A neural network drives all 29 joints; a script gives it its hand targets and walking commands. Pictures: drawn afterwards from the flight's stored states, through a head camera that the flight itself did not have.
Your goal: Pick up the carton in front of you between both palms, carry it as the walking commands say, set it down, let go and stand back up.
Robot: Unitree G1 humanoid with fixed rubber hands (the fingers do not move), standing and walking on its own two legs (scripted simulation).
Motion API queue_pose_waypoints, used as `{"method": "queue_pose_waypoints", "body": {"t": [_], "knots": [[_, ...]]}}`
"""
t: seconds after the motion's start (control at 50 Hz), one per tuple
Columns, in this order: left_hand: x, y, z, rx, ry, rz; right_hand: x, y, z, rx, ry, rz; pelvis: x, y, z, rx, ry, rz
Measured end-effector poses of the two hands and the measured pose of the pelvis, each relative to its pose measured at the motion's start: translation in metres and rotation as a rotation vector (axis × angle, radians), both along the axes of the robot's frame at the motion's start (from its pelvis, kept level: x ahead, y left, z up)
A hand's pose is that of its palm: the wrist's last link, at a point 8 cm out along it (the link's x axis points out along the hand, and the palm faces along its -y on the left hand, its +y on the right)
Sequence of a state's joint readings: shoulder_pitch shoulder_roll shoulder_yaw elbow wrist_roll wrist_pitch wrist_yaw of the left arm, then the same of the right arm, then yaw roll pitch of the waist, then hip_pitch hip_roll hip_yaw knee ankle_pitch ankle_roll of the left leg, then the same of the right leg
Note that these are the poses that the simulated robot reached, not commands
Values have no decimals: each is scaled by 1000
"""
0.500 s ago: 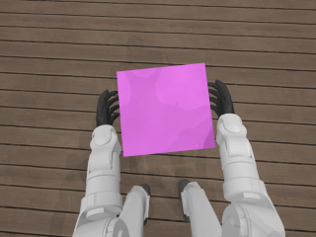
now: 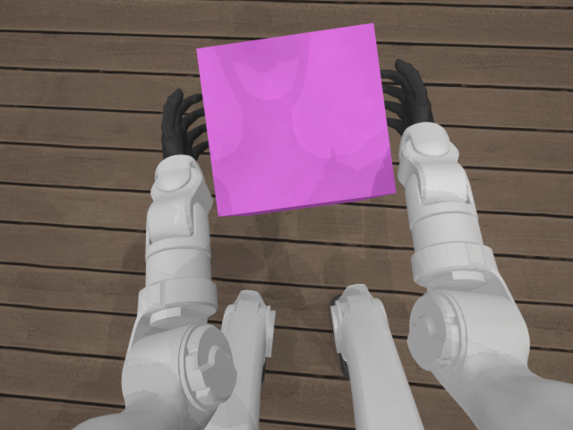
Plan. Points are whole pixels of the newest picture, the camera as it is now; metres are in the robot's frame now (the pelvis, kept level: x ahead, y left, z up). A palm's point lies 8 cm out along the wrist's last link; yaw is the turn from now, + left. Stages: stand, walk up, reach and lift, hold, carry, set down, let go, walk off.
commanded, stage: set down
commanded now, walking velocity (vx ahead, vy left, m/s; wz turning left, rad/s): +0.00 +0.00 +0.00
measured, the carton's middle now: (295, 142) +0.51 -0.01 -0.18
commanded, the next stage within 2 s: none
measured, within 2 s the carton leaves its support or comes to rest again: rests again in 0.92 s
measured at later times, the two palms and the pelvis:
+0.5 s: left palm (215, 162) +0.50 +0.13 -0.24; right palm (385, 132) +0.53 -0.16 -0.24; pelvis -0.02 +0.00 -0.11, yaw +2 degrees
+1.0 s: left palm (227, 166) +0.52 +0.14 -0.34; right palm (373, 134) +0.56 -0.16 -0.34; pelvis -0.01 +0.00 -0.18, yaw +3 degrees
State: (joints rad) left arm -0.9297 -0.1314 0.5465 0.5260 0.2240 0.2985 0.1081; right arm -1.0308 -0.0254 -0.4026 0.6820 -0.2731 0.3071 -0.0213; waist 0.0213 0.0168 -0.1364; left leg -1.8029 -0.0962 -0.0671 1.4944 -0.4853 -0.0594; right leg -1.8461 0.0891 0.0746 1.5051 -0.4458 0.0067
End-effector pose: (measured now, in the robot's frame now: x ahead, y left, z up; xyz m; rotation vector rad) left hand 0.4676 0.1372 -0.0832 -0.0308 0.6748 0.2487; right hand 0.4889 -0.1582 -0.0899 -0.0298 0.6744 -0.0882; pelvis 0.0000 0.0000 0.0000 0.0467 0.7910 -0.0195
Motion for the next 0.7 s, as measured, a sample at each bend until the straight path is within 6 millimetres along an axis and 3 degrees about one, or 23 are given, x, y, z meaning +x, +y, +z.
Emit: {"method": "queue_pose_waypoints", "body": {"t": [0.7], "knots": [[45, -4, -220, 0, 52, 19, 63, -4, -219, -51, 61, 96, -17, -2, -146, 32, -20, 6]]}}
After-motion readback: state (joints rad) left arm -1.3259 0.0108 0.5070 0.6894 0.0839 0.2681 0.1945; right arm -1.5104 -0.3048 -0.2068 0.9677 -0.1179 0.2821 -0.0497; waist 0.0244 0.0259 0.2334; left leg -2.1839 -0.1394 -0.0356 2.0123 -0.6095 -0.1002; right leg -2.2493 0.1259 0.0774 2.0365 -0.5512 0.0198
